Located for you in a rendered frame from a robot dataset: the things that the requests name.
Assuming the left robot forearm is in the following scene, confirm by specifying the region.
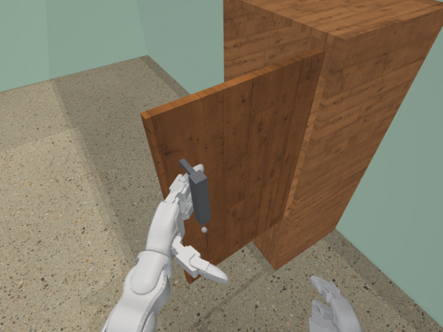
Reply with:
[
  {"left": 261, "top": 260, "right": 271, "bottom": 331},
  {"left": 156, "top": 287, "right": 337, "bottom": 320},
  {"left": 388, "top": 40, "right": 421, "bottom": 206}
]
[{"left": 101, "top": 250, "right": 174, "bottom": 332}]

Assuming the robot left hand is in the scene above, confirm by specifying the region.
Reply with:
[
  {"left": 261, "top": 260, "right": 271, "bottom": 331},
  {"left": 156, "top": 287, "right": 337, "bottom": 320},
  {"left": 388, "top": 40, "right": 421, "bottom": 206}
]
[{"left": 145, "top": 164, "right": 228, "bottom": 284}]

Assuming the handle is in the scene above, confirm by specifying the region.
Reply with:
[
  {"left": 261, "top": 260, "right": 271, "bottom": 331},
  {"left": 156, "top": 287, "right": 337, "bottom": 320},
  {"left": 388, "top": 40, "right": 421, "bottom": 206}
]
[{"left": 179, "top": 158, "right": 211, "bottom": 226}]

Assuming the cupboard door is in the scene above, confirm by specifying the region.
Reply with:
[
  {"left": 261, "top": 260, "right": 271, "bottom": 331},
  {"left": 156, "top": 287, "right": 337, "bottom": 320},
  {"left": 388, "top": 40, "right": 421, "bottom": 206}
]
[{"left": 141, "top": 48, "right": 326, "bottom": 284}]

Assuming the robot right hand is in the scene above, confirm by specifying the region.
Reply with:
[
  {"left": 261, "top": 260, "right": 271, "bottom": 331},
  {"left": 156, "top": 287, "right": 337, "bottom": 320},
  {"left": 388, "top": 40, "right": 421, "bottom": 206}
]
[{"left": 309, "top": 275, "right": 363, "bottom": 332}]

